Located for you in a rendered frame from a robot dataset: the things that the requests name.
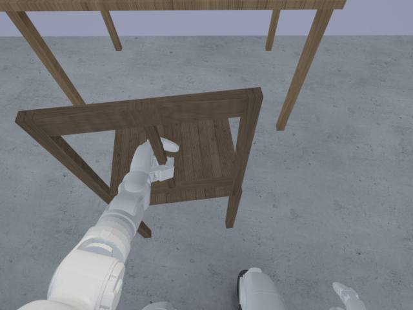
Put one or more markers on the table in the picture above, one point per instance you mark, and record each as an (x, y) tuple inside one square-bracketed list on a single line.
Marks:
[(16, 9)]

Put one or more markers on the chair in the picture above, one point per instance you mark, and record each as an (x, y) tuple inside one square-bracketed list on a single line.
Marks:
[(205, 166)]

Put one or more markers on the right robot hand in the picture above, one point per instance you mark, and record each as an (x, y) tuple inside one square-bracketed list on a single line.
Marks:
[(349, 298)]

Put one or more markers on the robot right thigh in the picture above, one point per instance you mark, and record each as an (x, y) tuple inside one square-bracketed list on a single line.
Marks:
[(258, 292)]

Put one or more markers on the left robot hand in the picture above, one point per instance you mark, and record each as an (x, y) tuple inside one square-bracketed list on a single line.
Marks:
[(144, 160)]

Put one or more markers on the left robot forearm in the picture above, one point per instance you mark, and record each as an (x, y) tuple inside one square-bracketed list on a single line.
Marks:
[(113, 233)]

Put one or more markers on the left robot upper arm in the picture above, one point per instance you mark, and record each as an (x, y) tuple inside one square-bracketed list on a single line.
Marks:
[(86, 281)]

